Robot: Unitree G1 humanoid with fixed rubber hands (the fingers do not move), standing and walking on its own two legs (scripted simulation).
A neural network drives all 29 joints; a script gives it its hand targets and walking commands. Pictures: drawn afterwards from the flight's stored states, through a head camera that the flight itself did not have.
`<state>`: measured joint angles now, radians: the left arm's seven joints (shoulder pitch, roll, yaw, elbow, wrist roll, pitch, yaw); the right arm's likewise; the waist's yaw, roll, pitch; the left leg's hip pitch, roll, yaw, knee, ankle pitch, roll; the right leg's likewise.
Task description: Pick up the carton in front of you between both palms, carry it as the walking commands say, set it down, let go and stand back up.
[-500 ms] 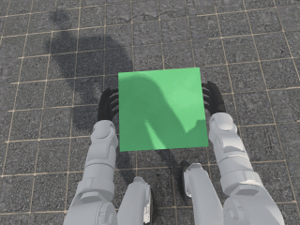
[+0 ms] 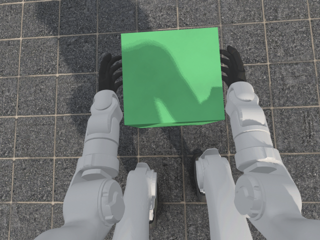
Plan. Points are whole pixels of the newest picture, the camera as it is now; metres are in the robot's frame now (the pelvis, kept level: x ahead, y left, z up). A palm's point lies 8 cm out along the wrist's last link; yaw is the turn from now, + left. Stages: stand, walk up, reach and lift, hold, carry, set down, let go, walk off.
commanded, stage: set down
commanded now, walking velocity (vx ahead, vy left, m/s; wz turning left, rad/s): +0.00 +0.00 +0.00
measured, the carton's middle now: (170, 88) +0.48 -0.04 -0.18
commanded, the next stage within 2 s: none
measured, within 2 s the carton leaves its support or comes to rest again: rests again in 1.76 s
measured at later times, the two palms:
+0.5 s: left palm (124, 87) +0.52 +0.11 -0.25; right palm (219, 85) +0.49 -0.19 -0.26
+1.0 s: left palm (131, 93) +0.52 +0.10 -0.32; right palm (219, 82) +0.51 -0.20 -0.30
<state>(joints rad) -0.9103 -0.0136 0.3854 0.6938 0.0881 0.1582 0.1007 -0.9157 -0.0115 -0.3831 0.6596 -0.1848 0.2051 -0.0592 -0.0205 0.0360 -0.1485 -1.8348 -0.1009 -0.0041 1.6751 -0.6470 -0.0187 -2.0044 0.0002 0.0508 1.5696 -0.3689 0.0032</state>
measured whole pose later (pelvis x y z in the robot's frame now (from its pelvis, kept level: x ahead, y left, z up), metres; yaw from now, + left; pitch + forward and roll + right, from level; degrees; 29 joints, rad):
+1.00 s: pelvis -0.03 +0.01 -0.14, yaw +1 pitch +44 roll +1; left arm -1.39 0.17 0.22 0.93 0.02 0.21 0.16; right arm -1.42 -0.27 -0.40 0.99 -0.06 0.21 -0.03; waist -0.09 0.00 0.21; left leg -2.25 -0.16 0.01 2.17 -0.70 -0.02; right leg -2.40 -0.03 0.05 2.01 -0.38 0.02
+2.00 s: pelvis -0.03 +0.00 -0.16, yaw +1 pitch +38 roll +0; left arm -1.49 0.37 0.03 1.06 -0.16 0.09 0.09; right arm -1.48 -0.43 -0.27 1.24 0.15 0.00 -0.07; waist -0.06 0.01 0.41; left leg -2.19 -0.13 -0.01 2.25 -0.72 -0.03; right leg -2.34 -0.05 0.01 2.07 -0.39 -0.01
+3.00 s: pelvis +0.00 -0.01 +0.06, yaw +0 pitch +47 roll +3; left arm -1.18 0.31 0.24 0.90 -0.03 0.17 0.01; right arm -1.10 -0.26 -0.33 0.82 0.02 0.17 -0.05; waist -0.06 0.02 -0.07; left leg -1.70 -0.07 -0.02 1.40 -0.52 -0.02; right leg -1.83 -0.01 0.02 1.29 -0.28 -0.01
